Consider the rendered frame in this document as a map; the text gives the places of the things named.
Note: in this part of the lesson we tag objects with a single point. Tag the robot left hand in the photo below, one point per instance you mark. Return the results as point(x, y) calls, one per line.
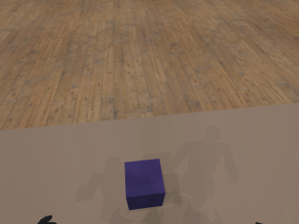
point(45, 220)

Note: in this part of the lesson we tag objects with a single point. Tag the carton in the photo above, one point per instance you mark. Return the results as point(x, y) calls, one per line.
point(144, 184)

